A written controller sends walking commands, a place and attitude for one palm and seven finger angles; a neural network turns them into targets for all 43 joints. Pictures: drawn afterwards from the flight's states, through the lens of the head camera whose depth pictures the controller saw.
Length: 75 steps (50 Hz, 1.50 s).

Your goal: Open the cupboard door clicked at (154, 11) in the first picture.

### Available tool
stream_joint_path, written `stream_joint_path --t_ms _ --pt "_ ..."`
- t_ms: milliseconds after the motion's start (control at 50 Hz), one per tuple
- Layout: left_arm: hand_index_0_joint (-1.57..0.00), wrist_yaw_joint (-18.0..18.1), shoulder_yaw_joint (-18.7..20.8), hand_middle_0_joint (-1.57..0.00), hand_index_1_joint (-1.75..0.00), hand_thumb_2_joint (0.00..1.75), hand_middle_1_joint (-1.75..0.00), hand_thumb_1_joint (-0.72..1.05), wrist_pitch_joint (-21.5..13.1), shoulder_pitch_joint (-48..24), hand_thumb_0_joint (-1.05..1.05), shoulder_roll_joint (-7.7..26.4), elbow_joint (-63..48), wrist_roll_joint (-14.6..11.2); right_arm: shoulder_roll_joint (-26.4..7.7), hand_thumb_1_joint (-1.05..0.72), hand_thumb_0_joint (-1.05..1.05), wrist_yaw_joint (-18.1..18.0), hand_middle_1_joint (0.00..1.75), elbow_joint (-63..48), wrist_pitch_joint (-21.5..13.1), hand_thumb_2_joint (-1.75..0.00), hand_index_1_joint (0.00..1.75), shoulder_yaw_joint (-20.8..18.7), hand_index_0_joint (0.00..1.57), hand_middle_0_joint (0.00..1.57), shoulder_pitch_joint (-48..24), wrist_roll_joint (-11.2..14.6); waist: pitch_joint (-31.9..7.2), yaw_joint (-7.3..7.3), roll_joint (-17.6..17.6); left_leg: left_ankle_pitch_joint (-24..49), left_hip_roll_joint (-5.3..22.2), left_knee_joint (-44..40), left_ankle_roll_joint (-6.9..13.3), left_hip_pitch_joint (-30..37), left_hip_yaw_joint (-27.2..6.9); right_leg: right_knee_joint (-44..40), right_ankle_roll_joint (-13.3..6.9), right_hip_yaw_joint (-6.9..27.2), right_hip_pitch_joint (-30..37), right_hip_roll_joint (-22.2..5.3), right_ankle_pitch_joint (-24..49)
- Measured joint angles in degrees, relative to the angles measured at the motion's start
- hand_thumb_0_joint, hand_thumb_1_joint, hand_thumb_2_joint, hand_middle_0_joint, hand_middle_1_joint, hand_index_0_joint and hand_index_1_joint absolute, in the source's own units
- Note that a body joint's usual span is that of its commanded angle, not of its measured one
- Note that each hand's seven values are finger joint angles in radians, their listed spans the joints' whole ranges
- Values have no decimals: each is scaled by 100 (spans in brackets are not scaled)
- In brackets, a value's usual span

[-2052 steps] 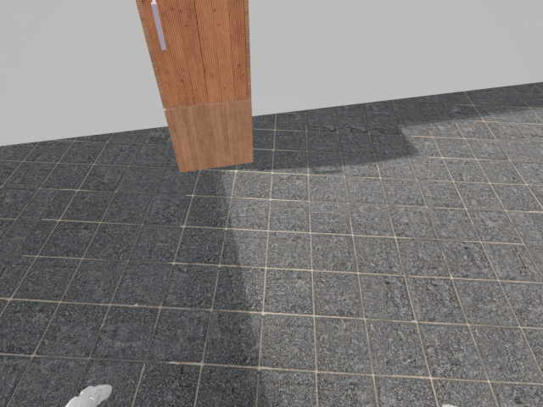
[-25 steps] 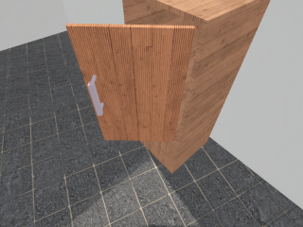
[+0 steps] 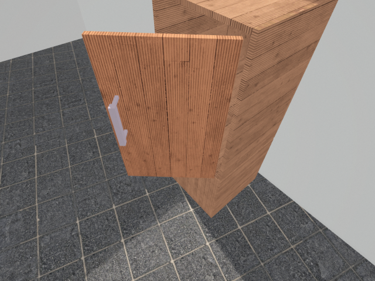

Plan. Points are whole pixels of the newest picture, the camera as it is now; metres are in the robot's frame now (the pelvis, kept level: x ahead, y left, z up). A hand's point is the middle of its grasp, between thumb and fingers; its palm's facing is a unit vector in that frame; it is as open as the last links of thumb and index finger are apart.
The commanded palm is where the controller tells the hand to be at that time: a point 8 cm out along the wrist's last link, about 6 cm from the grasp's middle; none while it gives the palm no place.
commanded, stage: raise the hand with hooked fingers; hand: left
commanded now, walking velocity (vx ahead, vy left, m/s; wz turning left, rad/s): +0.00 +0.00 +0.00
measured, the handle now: (119, 121) +0.53 +0.24 +0.00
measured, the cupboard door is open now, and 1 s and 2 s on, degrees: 48 48 48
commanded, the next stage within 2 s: none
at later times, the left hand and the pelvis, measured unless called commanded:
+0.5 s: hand (114, 272) +0.15 +0.17 -0.06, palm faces +0.02 -1.00 +0.00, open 8.4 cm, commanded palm +0.13 +0.24 -0.05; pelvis -0.04 -0.03 -0.07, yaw +2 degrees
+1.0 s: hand (83, 242) +0.19 +0.23 -0.02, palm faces +0.11 -0.99 -0.07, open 11.4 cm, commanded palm +0.17 +0.28 -0.02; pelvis -0.04 -0.01 -0.07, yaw +2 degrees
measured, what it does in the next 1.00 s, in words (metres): lowers itself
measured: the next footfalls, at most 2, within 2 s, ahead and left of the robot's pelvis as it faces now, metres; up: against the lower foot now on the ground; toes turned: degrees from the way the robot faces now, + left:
none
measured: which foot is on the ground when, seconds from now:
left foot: down 0.00-1.00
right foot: down 0.00-1.00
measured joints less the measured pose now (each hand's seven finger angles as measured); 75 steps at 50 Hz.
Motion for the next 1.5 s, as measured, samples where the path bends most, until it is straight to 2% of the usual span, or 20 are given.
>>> stream_joint_path --t_ms 120,140,160,200,240,320,400,440,520,620,680,720,800,880,920,980,1080,1180,1360,1500 --pt "-20 41 -3 -20 -30 90 -30 91 -21 -53 1 23 -18 10 -29 -91 1 16 30 -23 18 -90 29 6 20 20 -19 15 -15 -8 34 -6 32 60 -21 -53 -28 -15 -10 -32 -7 26 13" --pt "-20 46 96 -20 -30 90 -30 91 331 217 1 8 -923 -230 -59 -91 1 -3 30 -292 -10 -90 30 16 20 20 80 97 8 -23 47 -39 39 150 -25 -114 -43 34 -11 -47 -46 27 5" --pt "-20 88 180 -20 -30 90 -30 91 404 546 1 11 -2009 -390 -90 -92 1 -71 30 -582 -228 -90 30 39 20 20 232 156 15 17 31 -47 17 167 -28 -121 -32 120 -19 -35 -91 2 -26" --pt "-21 305 199 -20 -31 90 -31 90 103 896 2 40 -3575 -621 -173 -92 1 -180 30 -938 -738 -90 30 27 20 20 430 238 -131 47 47 -54 -45 222 -34 -203 -49 324 -21 -48 -225 -70 -130" --pt "-21 353 252 -20 -32 89 -32 89 -140 820 2 7 -4524 -851 -296 -91 1 -182 30 -1310 -994 -90 30 -15 20 20 437 279 -267 -56 144 -99 -81 425 -19 -396 -155 492 -11 -153 -351 -127 -218" --pt "-21 -161 623 -20 -35 87 -36 83 -1403 188 1 -19 -5036 -1098 -445 -91 1 -60 30 -2057 -1256 -90 30 -126 20 20 73 179 -614 -202 169 -337 -33 1220 -42 -1302 -202 1177 -63 -206 -1197 -136 -413" --pt "-21 -1314 902 -21 -40 83 -41 75 -2870 86 1 30 -5014 -1402 -487 -91 1 175 30 -2829 -1363 -90 30 -266 20 20 -339 107 -809 -183 -102 -746 102 2316 -113 -2399 -118 2261 -178 -121 -2342 -71 -774" --pt "-22 -1838 970 -21 -43 82 -43 71 -3232 223 0 81 -4878 -1442 -579 -91 1 229 30 -3176 -1367 -90 30 -330 20 20 -465 128 -853 -134 -199 -955 151 2854 -151 -2897 -136 2776 -223 -135 -2833 -58 -970" --pt "-23 -2216 1128 -22 -49 78 -49 61 -2997 658 1 187 -4824 -1578 -751 -91 1 156 30 -3640 -1277 -90 30 -443 20 20 -570 192 -886 46 -298 -1262 201 3699 -175 -3681 -257 3552 -297 -245 -3552 -62 -1293" --pt "-23 -1962 1406 -23 -56 73 -56 49 -3019 968 2 297 -5572 -1744 -712 -91 1 -40 30 -3629 -1297 -90 30 -361 20 20 -569 175 -829 247 -153 -1504 271 4327 -254 -4211 -574 3930 -369 -549 -3871 -22 -1480" --pt "-24 -2070 1400 -23 -60 70 -61 42 -3197 726 2 436 -6027 -1832 -593 -91 1 -117 30 -3405 -1330 -90 30 -154 20 20 -560 181 -817 279 20 -1557 295 4503 -263 -4364 -721 3976 -382 -690 -3919 2 -1501" --pt "-24 -2305 1352 -23 -63 68 -64 38 -3098 365 2 553 -6064 -1863 -496 -91 1 -146 30 -3267 -1321 -90 30 -2 20 20 -541 215 -814 244 144 -1559 304 4544 -259 -4419 -764 3963 -373 -730 -3937 13 -1483" --pt "-25 -2732 1363 -24 -69 64 -70 28 -2188 -281 1 786 -5632 -1931 -262 -90 1 -176 30 -3161 -1143 -90 30 200 20 20 -381 313 -804 62 263 -1463 308 4338 -236 -4327 -659 3783 -329 -629 -3898 25 -1364" --pt "-26 -2608 1595 -25 -75 60 -76 19 -1363 -240 1 798 -5418 -2050 -193 -90 2 -174 31 -3258 -1006 -90 30 207 20 20 -29 324 -802 -131 279 -1312 296 3891 -165 -4015 -467 3416 -254 -446 -3685 35 -1194" --pt "-26 -2384 1745 -25 -78 58 -79 15 -1400 -56 1 744 -5506 -2072 -226 -90 2 -163 31 -3275 -1016 -90 30 139 20 20 160 296 -829 -148 250 -1263 294 3710 -140 -3875 -392 3260 -225 -373 -3581 44 -1131" --pt "-26 -2098 1910 -26 -83 55 -83 8 -1819 139 1 675 -5631 -2047 -352 -90 2 -142 31 -3224 -1072 -90 30 19 20 20 353 257 -872 -124 210 -1240 266 3590 -106 -3780 -364 3143 -187 -344 -3487 25 -1101" --pt "-27 -2287 1915 -26 -90 50 -91 -4 -2299 -87 0 756 -5325 -2001 -665 -90 2 -166 31 -3116 -1145 -90 30 -47 20 20 338 275 -843 -73 177 -1294 205 3727 -44 -3893 -431 3213 -133 -407 -3527 -38 -1153" --pt "-28 -2681 1785 -27 -98 45 -98 -16 -2001 -336 0 904 -5127 -1970 -755 -90 2 -254 30 -3177 -1205 -90 30 -50 20 20 143 316 -753 -89 131 -1304 200 3691 10 -3786 -422 3112 -83 -396 -3394 -34 -1113" --pt "-30 -2486 2084 -29 -111 36 -112 -37 -1852 -644 0 1072 -5194 -2083 -599 -90 1 -160 30 -3468 -1190 -90 30 108 20 20 57 289 -840 -54 135 -1238 162 3377 63 -3393 -401 2734 -2 -374 -2968 -44 -1003" --pt "-30 -2783 2091 -29 -117 32 -118 -46 -1403 -1051 -1 1211 -4628 -1972 -581 -90 1 -181 31 -3511 -1055 -90 30 262 20 20 41 296 -760 29 206 -1165 120 3242 110 -3302 -378 2592 40 -353 -2872 -76 -923"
